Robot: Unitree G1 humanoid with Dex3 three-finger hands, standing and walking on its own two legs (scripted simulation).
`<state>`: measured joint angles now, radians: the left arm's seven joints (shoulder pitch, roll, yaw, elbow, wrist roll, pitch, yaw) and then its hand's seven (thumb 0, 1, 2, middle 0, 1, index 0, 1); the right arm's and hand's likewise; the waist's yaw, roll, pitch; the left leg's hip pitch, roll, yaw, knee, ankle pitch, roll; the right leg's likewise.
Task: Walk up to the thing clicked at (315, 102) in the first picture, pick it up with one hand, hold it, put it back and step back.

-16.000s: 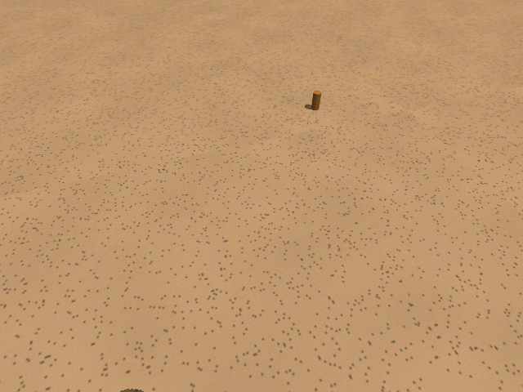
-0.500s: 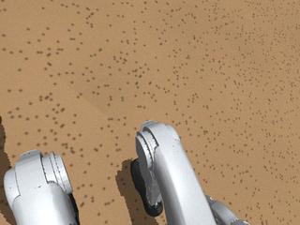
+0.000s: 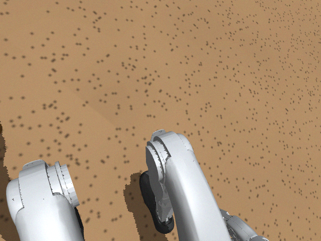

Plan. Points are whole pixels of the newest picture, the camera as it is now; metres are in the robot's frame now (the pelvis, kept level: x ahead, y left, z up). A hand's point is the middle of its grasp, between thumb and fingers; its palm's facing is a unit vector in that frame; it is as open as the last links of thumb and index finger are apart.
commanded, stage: close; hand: left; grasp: from above
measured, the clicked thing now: out of the picture +0.43 +0.33 -0.24
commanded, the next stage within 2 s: settle in 0.42 s
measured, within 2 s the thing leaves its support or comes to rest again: leaves its support in 1.02 s
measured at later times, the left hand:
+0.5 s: hand out of the picture +0.42 +0.33 -0.20, palm faces -0.42 -0.16 -0.89, open 9.5 cm
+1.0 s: hand out of the picture +0.42 +0.33 -0.18, palm faces -0.38 -0.12 -0.92, open 8.2 cm
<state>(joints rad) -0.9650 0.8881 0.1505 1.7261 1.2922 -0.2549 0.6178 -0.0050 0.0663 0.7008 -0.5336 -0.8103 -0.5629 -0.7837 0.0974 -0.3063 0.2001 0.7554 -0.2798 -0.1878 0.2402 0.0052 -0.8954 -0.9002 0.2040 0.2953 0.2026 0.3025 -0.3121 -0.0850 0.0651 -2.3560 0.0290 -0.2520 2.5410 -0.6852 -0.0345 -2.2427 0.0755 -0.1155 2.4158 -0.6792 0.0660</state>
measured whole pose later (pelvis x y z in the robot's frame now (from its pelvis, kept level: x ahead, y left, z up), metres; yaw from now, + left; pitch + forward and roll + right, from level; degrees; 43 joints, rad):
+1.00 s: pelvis +0.01 +0.00 +0.01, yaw +2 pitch +31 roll -10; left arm -0.81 0.74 0.15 1.38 1.23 -0.18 0.51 0.02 0.19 0.63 -0.82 -0.76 -0.72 -0.73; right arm 0.13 -0.29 0.09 0.76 -0.20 -0.15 0.25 0.01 -0.92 -0.91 0.20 0.30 0.20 0.30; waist -0.25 -0.04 -0.01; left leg -2.35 0.03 -0.21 2.48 -0.70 -0.04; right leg -2.25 0.06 -0.09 2.39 -0.71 0.05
